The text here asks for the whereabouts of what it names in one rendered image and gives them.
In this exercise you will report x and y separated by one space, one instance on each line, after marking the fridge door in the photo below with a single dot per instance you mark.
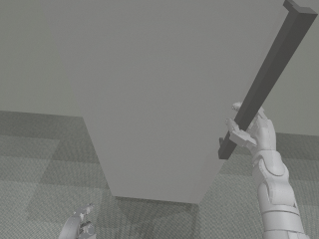
155 81

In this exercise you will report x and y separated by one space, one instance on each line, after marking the handle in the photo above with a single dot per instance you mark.
294 28

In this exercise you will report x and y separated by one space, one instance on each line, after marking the robot right forearm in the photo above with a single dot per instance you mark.
277 203

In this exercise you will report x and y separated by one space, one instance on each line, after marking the right robot hand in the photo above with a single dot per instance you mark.
259 135

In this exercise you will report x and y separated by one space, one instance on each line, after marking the left robot hand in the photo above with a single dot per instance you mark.
74 229

